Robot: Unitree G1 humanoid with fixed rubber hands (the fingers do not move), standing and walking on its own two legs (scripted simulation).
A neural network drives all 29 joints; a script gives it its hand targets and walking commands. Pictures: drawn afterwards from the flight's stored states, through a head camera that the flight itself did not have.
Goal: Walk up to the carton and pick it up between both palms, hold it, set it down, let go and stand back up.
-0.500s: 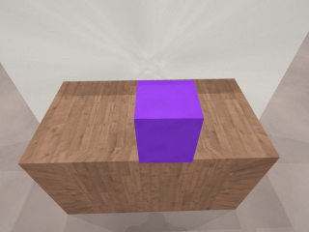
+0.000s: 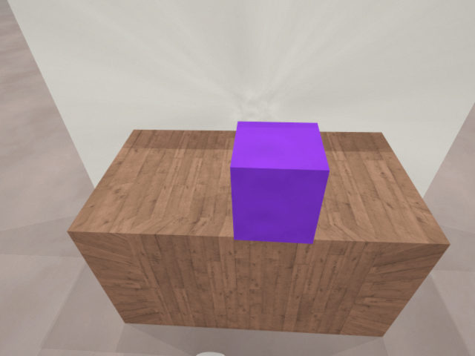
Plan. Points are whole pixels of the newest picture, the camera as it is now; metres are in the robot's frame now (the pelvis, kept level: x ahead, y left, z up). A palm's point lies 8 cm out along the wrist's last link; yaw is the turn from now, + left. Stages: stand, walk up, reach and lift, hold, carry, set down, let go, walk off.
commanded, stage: stand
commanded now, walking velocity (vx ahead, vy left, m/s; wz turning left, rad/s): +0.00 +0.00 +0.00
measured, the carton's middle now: (275, 182) +0.56 -0.03 -0.03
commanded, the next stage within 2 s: none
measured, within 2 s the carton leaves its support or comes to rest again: neither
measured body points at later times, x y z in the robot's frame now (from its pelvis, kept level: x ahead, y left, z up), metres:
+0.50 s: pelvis +0.06 -0.01 -0.01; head +0.07 -0.01 +0.44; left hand +0.16 +0.25 -0.14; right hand -0.02 -0.25 -0.15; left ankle -0.03 +0.14 -0.71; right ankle +0.18 -0.16 -0.72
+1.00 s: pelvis +0.13 -0.02 -0.01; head +0.16 -0.01 +0.44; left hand +0.24 +0.25 -0.13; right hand +0.24 -0.28 -0.11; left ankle +0.14 +0.11 -0.71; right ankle +0.13 -0.14 -0.69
